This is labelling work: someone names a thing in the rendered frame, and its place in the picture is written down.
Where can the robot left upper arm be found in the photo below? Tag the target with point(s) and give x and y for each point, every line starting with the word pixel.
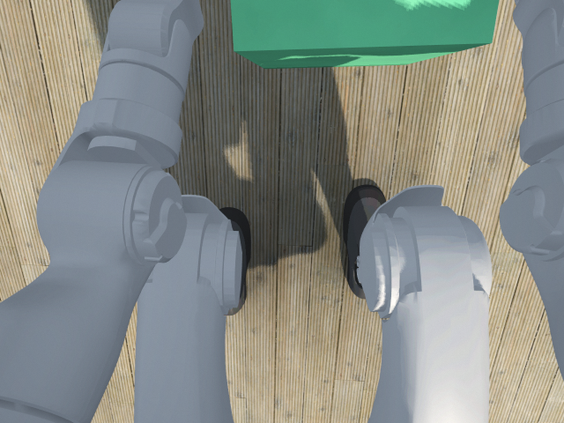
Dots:
pixel 105 226

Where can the robot left thigh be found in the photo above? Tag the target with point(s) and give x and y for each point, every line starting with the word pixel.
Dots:
pixel 180 363

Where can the robot left forearm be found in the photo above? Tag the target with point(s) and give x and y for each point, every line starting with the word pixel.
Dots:
pixel 143 75

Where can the robot right forearm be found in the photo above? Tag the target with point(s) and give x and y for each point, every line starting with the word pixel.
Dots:
pixel 541 23

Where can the right robot foot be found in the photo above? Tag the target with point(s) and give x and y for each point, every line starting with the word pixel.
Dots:
pixel 360 204

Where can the carton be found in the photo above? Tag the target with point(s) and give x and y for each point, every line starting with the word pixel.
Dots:
pixel 283 34

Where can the robot right upper arm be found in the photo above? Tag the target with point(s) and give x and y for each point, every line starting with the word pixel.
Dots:
pixel 532 222

